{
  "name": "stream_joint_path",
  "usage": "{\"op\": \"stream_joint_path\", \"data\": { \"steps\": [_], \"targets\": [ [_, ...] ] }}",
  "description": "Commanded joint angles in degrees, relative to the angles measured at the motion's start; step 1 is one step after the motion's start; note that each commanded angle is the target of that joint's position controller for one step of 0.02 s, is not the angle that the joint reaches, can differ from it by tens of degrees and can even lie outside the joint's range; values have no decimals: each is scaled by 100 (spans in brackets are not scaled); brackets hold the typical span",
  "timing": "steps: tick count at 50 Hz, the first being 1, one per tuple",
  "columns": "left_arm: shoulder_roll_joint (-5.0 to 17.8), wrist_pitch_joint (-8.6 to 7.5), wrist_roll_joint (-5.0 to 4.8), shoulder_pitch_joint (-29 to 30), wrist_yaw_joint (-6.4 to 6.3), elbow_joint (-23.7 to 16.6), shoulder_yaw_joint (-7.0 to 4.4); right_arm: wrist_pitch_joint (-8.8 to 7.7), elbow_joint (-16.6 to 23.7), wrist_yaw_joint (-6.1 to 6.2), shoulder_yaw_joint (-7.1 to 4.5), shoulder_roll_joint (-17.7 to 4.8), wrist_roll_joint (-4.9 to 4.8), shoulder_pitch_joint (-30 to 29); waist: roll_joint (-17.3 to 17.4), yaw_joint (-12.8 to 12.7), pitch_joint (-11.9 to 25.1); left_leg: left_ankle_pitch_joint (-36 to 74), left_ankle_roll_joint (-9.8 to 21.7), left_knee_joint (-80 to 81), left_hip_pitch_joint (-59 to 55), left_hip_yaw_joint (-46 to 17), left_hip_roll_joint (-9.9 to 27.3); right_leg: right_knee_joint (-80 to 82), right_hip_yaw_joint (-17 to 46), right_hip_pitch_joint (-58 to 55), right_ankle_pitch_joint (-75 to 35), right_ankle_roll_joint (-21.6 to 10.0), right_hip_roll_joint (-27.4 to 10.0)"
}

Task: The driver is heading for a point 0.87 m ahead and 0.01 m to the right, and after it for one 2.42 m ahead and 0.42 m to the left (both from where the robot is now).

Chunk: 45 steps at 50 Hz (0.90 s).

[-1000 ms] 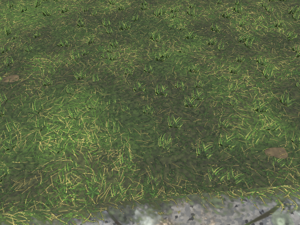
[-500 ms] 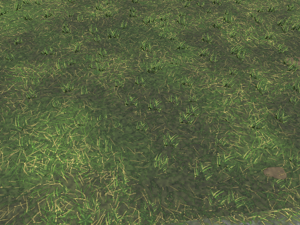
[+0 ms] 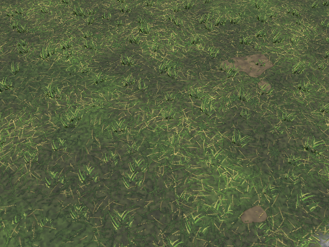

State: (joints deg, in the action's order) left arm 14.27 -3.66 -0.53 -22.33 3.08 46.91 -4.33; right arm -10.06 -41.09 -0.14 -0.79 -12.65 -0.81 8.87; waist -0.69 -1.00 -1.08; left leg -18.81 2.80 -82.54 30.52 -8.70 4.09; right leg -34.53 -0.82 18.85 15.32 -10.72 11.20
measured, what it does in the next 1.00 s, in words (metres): walks ahead: left foot, then right foot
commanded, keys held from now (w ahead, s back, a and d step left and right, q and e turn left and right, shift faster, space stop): w+e+shift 0.12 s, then w+shift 0.60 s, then w+q+shift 0.04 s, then q+shift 0.24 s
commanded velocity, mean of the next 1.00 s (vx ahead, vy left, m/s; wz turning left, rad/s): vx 0.90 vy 0.00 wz -0.22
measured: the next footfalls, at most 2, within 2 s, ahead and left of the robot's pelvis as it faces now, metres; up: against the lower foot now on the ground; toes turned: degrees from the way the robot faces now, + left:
left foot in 0.26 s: +0.46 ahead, +0.15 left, +0.00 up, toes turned -18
right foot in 0.76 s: +0.81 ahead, -0.23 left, +0.00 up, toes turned -20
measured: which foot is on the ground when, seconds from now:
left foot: up 0.00-0.24, down 0.26-0.78, up 0.80-1.00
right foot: down 0.00-0.28, up 0.30-0.74, down 0.76-1.00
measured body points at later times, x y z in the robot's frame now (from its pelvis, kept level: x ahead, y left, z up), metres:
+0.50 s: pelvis +0.42 +0.05 +0.02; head +0.43 +0.04 +0.47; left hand +0.69 +0.21 -0.05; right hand +0.30 -0.20 -0.11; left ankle +0.42 +0.16 -0.72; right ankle +0.43 -0.10 -0.63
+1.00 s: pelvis +0.79 -0.13 +0.02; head +0.83 -0.14 +0.47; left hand +0.92 +0.13 -0.09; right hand +0.88 -0.44 -0.08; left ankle +0.89 -0.01 -0.63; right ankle +0.77 -0.22 -0.72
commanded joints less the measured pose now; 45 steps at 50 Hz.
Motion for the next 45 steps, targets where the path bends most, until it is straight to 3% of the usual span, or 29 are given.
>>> {"op": "stream_joint_path", "data": {
  "steps": [1,3,4,6,8,10,11,13,14,15,16,17,18,19,20,22,24,28,32,34,36,37,38,39,40,41,42,43,45],
  "targets": [
    [534,-197,-22,932,-154,-813,-41,138,434,55,-224,-802,108,593,563,744,-388,292,-362,996,904,209,313,2413,2838,598,861,-909,-1396],
    [596,-225,-69,776,-317,-837,-48,146,820,127,-178,-699,310,-327,397,436,-585,1345,-573,2364,190,602,175,2373,2132,1488,-207,-808,-989],
    [627,-210,-95,632,-384,-795,-65,136,947,125,-140,-539,329,-682,229,266,-525,2006,-611,3117,-290,701,42,2187,1849,1665,-475,-658,-764],
    [752,-171,-138,300,-396,-717,-127,145,1174,122,-116,-351,152,-1202,-64,-116,-315,2533,-680,4327,-971,861,-322,2009,1840,1572,-263,-418,-677],
    [688,-176,-214,11,-387,-613,-130,151,1290,108,-210,-546,-63,-1373,-411,-338,-137,2648,-719,5047,-910,657,-376,1775,2159,617,-17,-354,-947],
    [532,-149,-204,-179,-414,-497,-118,98,1312,60,-311,-772,-126,-1420,-662,-384,-96,2450,-582,5444,-574,527,-284,1343,2424,-587,-526,-285,-1281],
    [542,-111,-155,-186,-417,-471,-133,55,1261,29,-392,-911,-126,-1183,-741,-229,46,2134,-434,5482,-655,600,-325,974,2468,-1105,-1475,-235,-1425],
    [586,-74,83,273,-293,-666,-88,25,907,23,-608,-1317,-115,678,-887,820,1217,1441,117,5071,-2713,641,-203,-1059,2087,-1025,-3585,87,-1285],
    [158,-131,261,426,-234,-860,79,105,669,85,-637,-1635,-67,2154,-54,1332,2203,229,375,4772,-4667,-577,634,-3282,1675,235,-2343,225,-998],
    [-284,-220,-307,-881,-197,-852,221,81,271,-80,-696,-1887,105,2295,3401,478,2777,-2441,1546,6496,-6005,-4559,2037,-5002,1316,2379,1229,540,-318],
    [294,-201,-447,-440,-271,-739,191,140,476,-80,-553,-1090,88,1883,2233,759,1748,-3619,1308,6832,-5600,-4753,1854,-5287,1277,3220,875,457,-905],
    [546,-205,-315,565,-249,-930,172,231,417,-33,-484,-778,83,1732,1145,947,969,-2664,1052,6719,-4843,-3563,1578,-5277,1044,3334,598,433,-1045],
    [436,-224,-165,1173,-255,-1111,198,263,307,-70,-488,-889,141,1654,3,847,446,-1504,949,6734,-3973,-2768,1288,-4985,916,3104,477,427,-1198],
    [352,-252,-13,1520,-260,-1243,190,247,219,-120,-463,-840,152,1495,-176,671,168,-823,916,6769,-3347,-2206,1036,-4466,907,2917,332,400,-1361],
    [231,-233,-58,1414,-217,-1289,197,232,147,-148,-376,-655,188,1343,87,362,48,-611,869,6895,-2867,-1854,888,-4172,917,2622,236,382,-1534],
    [140,-163,-147,1215,-203,-1250,226,234,15,-215,-284,-408,31,1270,411,132,-121,-285,910,7116,-2423,-1427,729,-3729,773,2527,230,434,-1704],
    [118,-165,-61,1440,-200,-1362,272,225,-72,-186,-317,-637,-13,1305,313,69,-377,123,1035,7340,-2244,-1225,787,-3263,668,2913,-256,550,-1845],
    [169,-250,34,2413,-145,-1618,328,217,-274,-69,-313,-841,-16,1647,245,371,-618,1297,855,7724,-2034,-230,576,-1640,255,2636,-1870,746,-1809],
    [176,-329,-103,3283,12,-1876,308,301,-609,-22,-233,-920,-85,2255,353,686,-826,1936,697,7981,-2590,309,681,-197,-60,1892,-2493,717,-1475],
    [305,-371,-127,3409,82,-1962,235,395,-719,-11,-216,-1024,-53,2316,584,603,-736,3682,582,7558,-3265,554,772,205,-302,1657,-2032,588,-1182],
    [630,-341,-134,2903,55,-1965,76,489,-854,27,-239,-1235,49,2400,1172,164,-116,6521,470,6461,-3839,653,950,118,-524,839,-1279,350,-821],
    [859,-300,-143,1966,-16,-1792,-60,558,-895,52,-248,-1301,90,2322,1329,-414,431,7394,404,5331,-3555,645,959,168,-470,-415,-1166,172,-739],
    [1068,-225,-157,399,-128,-1403,-188,582,-778,84,-254,-1388,133,1933,1240,-1261,1103,6688,232,3649,-2176,660,801,31,54,-2509,-1254,22,-1218],
    [1673,-200,63,-472,-216,-1121,-270,515,-473,85,-75,-535,275,2257,-521,-915,2195,1828,59,1299,-246,563,-108,-52,2210,-4748,-570,-183,-2795],
    [1462,-287,226,-549,-122,-1104,-192,349,-549,53,50,-268,-108,2846,-1849,-660,3476,-948,-1,-113,736,-287,-663,1152,4850,-5434,39,-851,-3801],
    [919,-268,274,-238,-134,-1076,-87,316,-450,87,-165,-906,-306,2027,-1149,-744,2446,-710,-75,-301,1143,-204,-295,1300,3919,-4584,-1016,-539,-3463],
    [697,-280,235,132,-143,-998,-14,342,-295,113,-208,-994,-305,1401,-630,-626,1376,-481,-185,-80,1159,64,-108,1176,2579,-3429,-2703,-401,-3302],
    [623,-331,229,516,-113,-918,7,391,-275,141,-214,-860,-175,1178,-13,-308,907,-346,-256,279,912,153,111,1204,1831,-2444,-3784,-259,-3034],
    [401,-402,249,1075,-111,-836,42,646,-280,119,-297,-676,-129,1429,-392,229,541,-132,-298,727,189,241,365,1589,831,-1176,-4290,-101,-2800]
  ]
}}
